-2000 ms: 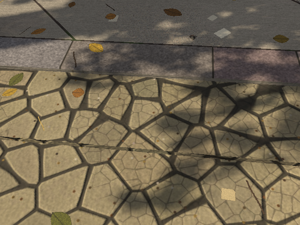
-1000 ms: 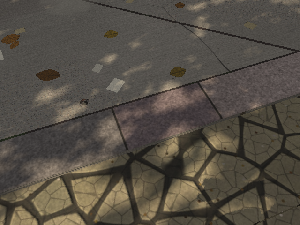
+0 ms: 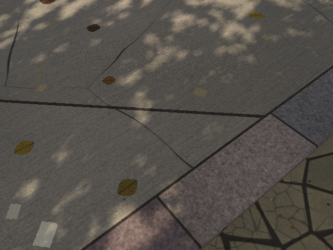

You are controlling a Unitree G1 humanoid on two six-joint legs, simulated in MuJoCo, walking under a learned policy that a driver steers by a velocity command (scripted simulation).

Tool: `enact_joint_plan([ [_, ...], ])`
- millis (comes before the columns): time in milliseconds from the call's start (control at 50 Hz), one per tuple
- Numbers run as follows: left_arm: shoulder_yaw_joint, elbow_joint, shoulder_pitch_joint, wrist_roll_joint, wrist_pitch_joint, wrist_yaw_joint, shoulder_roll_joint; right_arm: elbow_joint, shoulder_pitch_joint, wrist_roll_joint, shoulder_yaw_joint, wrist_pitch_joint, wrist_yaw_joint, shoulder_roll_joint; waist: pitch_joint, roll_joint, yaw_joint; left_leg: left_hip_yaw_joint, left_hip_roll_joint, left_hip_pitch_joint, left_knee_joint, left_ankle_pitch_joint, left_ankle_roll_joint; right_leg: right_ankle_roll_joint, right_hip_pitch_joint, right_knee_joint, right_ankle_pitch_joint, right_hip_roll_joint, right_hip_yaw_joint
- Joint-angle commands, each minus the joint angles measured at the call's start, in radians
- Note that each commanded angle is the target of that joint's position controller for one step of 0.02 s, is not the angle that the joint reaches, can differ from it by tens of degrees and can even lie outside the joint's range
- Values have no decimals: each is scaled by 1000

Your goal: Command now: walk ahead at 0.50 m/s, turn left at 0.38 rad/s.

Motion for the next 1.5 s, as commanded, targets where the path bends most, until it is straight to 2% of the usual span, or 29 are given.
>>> enact_joint_plan([
  [20,32,-5,107,-18,-22,14,99,-63,-7,-17,-23,8,9,-70,-17,-132,45,-50,63,-284,94,89,-10,-75,257,-301,80,-254,248],
  [120,44,46,174,-27,-48,19,117,-105,-123,-28,-20,35,30,-35,5,-104,41,-30,74,-391,110,210,-43,-103,281,-328,301,-258,87],
  [280,56,110,240,-19,-29,25,152,-217,-384,-35,11,41,54,-11,107,-92,80,75,71,-387,-224,245,1,-83,332,-345,378,-267,-95],
  [320,61,122,257,-18,-15,28,181,-227,-382,-32,10,45,52,-22,85,-92,77,166,6,-281,-280,121,44,-74,353,-253,626,-259,-148],
  [360,69,131,250,-17,-1,31,229,-203,-245,-26,-8,39,38,-53,-17,-131,2,205,-94,-103,-301,39,101,-61,391,-5,1020,-264,-177],
  [380,73,119,225,-27,8,31,249,-160,-85,-29,-24,27,31,-79,-117,-109,-77,176,-128,118,-394,88,135,-43,315,223,985,-245,-197],
  [400,57,65,242,-54,3,19,201,-109,52,-36,-69,33,13,-190,-258,89,-114,-54,-29,519,-438,4,233,20,-38,548,750,-157,-205],
  [420,45,4,152,-43,-6,4,159,-109,75,-11,-97,44,-5,-261,-343,269,-124,-517,218,689,-629,-17,331,75,-330,930,-219,16,-115],
  [440,41,-36,60,-31,-18,-4,156,-144,40,-18,-89,49,-19,-262,-336,104,-123,-633,259,635,-720,20,326,64,-412,1019,-219,-4,107],
  [480,29,-40,60,-43,-28,-5,124,-129,-59,-20,-68,40,-36,-189,-102,-54,-28,-497,238,354,-749,150,262,47,-391,856,-128,-99,134],
  [540,28,-27,133,-9,20,3,120,-143,-156,-14,-42,12,-27,-109,-33,-21,72,-294,126,91,-779,249,232,68,-215,701,-142,-106,126],
  [600,23,-60,72,-4,47,1,104,-133,-119,-12,-47,-8,-20,-132,-11,-4,63,-261,92,46,-825,202,243,91,-246,578,-71,-100,98],
  [660,6,-104,-48,-11,51,-6,80,-135,-87,-13,-53,-2,-12,-147,24,27,26,-243,67,34,-850,151,212,116,-230,339,-5,-86,87],
  [760,23,-126,-106,-28,40,-3,132,-147,-53,-18,-65,-11,-1,-176,-7,37,-5,-295,95,108,-772,187,162,101,-110,155,60,-39,91],
  [820,47,-76,91,-21,20,14,166,-167,-103,-16,-64,-14,-1,-174,-47,4,107,-299,50,34,-565,256,98,68,184,8,-6,5,68],
  [840,69,-50,234,3,5,29,238,-184,-113,-7,-44,-22,1,-109,-130,-137,171,-198,-47,-51,-275,217,54,27,359,-100,-167,-149,242],
  [860,87,-53,268,20,6,34,335,-233,-84,11,-26,-24,0,-40,-159,-348,138,-81,-171,-303,-38,-116,19,-50,484,-274,-425,-379,661],
  [880,83,-65,204,15,12,31,290,-210,-20,-9,-30,-10,-7,-97,-138,-281,81,-108,-103,-366,124,-115,28,-124,417,-304,-533,-419,802],
  [920,49,-81,105,0,5,20,155,-198,-85,-16,-35,2,6,-118,-30,-74,56,-107,-28,-361,162,13,15,-117,289,-279,-342,-338,542],
  [960,41,-59,118,-10,-9,22,131,-203,-107,-25,-34,18,25,-105,-16,-118,55,-85,7,-347,139,62,-6,-78,264,-282,-105,-268,340],
  [1060,53,0,201,-24,-37,13,159,-249,-221,-34,-22,40,46,-77,-1,-104,68,-62,21,-421,105,181,-42,-92,294,-292,260,-261,129],
  [1220,70,57,227,-26,-19,20,205,-312,-406,-35,2,37,72,-55,73,-117,93,84,19,-260,-341,256,10,-52,303,-300,338,-251,-90],
  [1260,75,75,244,-28,-5,25,232,-308,-375,-40,-7,37,62,-72,45,-125,69,127,-37,-167,-389,178,55,-39,353,-180,649,-258,-133],
  [1300,84,77,235,-35,14,26,270,-251,-170,-45,-29,26,40,-104,-80,-107,-32,142,-125,76,-458,139,108,-30,340,141,858,-247,-169],
  [1320,79,58,230,-29,17,26,257,-192,12,-54,-52,19,23,-150,-187,-41,-110,63,-104,337,-493,124,139,-4,179,414,662,-220,-180],
  [1340,46,-7,274,-25,18,10,116,-201,15,-48,-78,18,6,-268,-278,199,-44,-401,204,624,-547,-11,230,47,-206,747,-171,-103,-159],
  [1360,56,-62,198,-19,14,4,173,-240,38,-11,-91,27,-2,-317,-379,190,-80,-845,322,695,-724,47,327,74,-392,947,-371,35,41],
  [1420,44,-62,102,-23,-5,7,164,-200,-56,-4,-59,17,-22,-185,-75,-6,6,-449,203,375,-731,428,237,61,-397,782,-127,-99,114],
  [1500,39,-39,146,7,51,-2,147,-184,-82,5,-38,-13,-16,-146,-68,1,76,-313,106,186,-773,596,220,94,-253,642,-133,-105,104],
])
Velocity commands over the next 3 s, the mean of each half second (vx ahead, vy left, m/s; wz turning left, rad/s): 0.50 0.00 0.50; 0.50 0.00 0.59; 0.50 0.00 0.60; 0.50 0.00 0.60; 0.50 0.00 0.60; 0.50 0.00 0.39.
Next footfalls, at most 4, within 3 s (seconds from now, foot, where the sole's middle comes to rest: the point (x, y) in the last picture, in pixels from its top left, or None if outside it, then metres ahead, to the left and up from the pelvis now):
0.36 left None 0.35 0.16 -0.74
0.84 right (160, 214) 0.62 0.06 -0.74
1.32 left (73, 200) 0.70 0.43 -0.74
1.86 right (43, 144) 1.01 0.62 -0.74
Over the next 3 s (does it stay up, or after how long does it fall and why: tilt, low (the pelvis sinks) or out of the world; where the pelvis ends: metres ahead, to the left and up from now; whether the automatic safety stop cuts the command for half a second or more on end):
stays up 0.93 1.15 0.02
